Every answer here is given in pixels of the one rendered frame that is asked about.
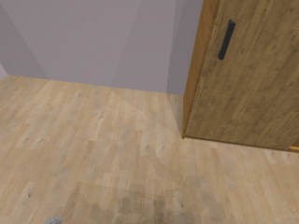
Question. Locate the handle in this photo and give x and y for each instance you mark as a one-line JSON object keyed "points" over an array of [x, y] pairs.
{"points": [[226, 39]]}

